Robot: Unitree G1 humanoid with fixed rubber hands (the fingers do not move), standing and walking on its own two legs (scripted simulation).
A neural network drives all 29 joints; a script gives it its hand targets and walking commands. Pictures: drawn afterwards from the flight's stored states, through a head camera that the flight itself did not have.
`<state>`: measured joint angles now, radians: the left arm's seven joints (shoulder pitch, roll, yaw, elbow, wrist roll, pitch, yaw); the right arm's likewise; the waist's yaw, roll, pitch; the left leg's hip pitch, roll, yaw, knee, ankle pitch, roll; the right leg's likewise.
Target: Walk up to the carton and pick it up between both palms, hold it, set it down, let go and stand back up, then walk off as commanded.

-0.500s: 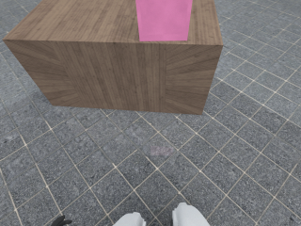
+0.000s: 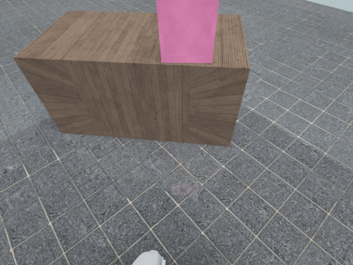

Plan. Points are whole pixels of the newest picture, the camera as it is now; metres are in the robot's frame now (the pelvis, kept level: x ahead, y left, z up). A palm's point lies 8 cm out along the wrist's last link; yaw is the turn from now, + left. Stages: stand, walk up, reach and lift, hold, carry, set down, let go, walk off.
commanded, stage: walk off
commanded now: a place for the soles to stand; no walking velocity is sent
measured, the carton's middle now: (187, 23) +1.16 -0.06 +0.03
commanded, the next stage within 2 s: none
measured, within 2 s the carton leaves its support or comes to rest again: neither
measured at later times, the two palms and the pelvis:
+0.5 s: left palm out of the picture +0.12 +0.33 -0.09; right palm out of the picture +0.13 -0.32 -0.11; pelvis +0.06 +0.00 -0.01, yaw -3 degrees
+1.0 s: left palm (35, 251) +0.19 +0.36 -0.10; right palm (287, 240) +0.20 -0.27 -0.12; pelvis +0.11 +0.04 -0.01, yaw -4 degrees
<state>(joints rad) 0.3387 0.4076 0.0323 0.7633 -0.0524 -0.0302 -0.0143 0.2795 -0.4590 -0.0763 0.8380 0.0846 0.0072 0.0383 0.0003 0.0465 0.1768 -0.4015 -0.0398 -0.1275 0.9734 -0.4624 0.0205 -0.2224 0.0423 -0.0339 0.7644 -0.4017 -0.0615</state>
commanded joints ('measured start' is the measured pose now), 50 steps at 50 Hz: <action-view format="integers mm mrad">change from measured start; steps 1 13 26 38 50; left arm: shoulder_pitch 95 73 78 4 -102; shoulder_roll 367 277 387 246 250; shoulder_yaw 155 106 126 65 45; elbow -56 22 6 35 23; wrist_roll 107 69 78 47 66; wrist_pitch -54 -67 -93 -65 -66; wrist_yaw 4 24 54 77 65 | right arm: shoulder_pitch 13 22 -111 -75 -90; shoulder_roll -212 -248 -209 -204 -204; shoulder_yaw -77 -92 -77 -67 -97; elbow -85 -105 -111 -96 -101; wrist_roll -124 -136 -138 -109 -131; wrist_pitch -50 -76 -26 -49 -50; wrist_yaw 7 -11 7 -18 -23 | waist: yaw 51 -22 29 -6 -24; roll -194 126 -122 130 40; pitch -77 -189 -45 -208 -191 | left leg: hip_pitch -69 317 -290 392 273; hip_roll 67 331 82 340 186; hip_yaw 80 -323 34 -299 -223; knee -152 -538 102 -396 -415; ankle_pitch -11 107 -32 904 349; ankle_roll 39 246 -6 190 94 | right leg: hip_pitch -15 -385 1 -360 -297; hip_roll -338 -72 -345 -70 -113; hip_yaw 528 120 617 118 229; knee -460 207 -341 201 69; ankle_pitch -431 -163 -8 -211 339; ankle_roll -191 46 -200 29 -22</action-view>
